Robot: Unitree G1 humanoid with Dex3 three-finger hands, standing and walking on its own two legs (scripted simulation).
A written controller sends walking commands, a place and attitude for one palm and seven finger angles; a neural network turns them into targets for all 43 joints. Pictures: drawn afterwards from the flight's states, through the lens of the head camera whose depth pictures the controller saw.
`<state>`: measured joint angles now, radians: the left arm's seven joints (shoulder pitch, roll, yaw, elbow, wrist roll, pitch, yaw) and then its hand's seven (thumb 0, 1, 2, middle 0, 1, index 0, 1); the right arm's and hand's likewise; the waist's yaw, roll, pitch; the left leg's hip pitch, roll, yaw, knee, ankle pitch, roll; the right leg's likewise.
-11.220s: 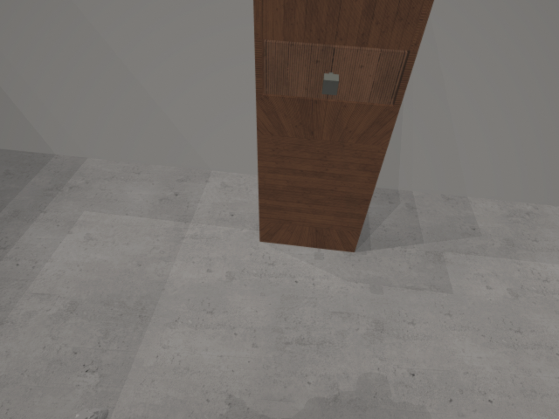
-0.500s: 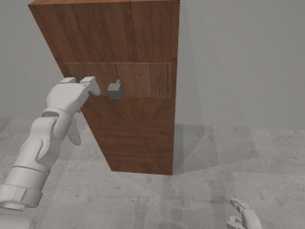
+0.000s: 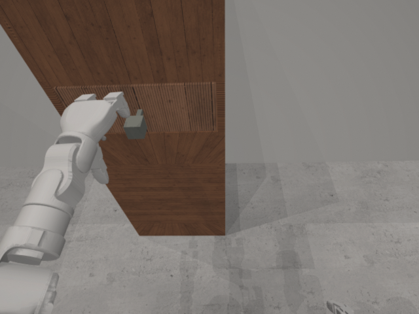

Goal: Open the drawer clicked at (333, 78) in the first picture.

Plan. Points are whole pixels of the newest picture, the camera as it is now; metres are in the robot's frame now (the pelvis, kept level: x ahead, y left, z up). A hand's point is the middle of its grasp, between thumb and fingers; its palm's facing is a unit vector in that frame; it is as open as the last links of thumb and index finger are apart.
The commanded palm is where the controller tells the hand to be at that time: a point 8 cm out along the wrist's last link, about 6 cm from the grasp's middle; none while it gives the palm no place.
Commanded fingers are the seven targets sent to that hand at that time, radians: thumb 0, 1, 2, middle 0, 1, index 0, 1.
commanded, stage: move the hooked fingers above the handle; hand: left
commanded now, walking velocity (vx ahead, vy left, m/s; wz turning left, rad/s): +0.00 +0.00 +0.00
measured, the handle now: (137, 121) +0.54 +0.22 +0.05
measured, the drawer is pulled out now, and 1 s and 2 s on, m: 0.00 0.00 0.00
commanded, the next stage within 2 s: lower the fingers behind the handle in 1.32 s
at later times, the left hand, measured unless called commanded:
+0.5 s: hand (121, 121) +0.46 +0.22 +0.12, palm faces -0.04 -0.04 -1.00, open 13.8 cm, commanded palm +0.46 +0.22 +0.18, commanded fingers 0.00 -0.50 0.30 -0.30 -1.20 -0.30 -1.20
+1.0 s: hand (125, 114) +0.49 +0.21 +0.12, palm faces -0.03 -0.03 -1.00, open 13.8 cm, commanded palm +0.48 +0.21 +0.18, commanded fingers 0.00 -0.50 0.30 -0.30 -1.20 -0.30 -1.20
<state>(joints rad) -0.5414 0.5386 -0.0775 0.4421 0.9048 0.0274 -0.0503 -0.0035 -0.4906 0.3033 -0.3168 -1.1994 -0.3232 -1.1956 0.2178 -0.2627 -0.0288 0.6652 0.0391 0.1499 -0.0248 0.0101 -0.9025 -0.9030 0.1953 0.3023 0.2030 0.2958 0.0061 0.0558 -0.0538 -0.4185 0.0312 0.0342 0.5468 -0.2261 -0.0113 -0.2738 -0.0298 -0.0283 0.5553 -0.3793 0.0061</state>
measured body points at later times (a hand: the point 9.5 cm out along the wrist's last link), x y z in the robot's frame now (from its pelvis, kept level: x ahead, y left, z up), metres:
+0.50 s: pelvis +0.00 -0.01 -0.01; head +0.04 -0.02 +0.44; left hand +0.46 +0.22 +0.17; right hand +0.07 -0.28 -0.14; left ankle +0.03 +0.13 -0.73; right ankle -0.06 -0.12 -0.73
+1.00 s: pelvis +0.00 +0.00 -0.01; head +0.05 -0.02 +0.44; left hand +0.48 +0.21 +0.17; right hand +0.01 -0.27 -0.15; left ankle +0.03 +0.13 -0.73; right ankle -0.06 -0.12 -0.73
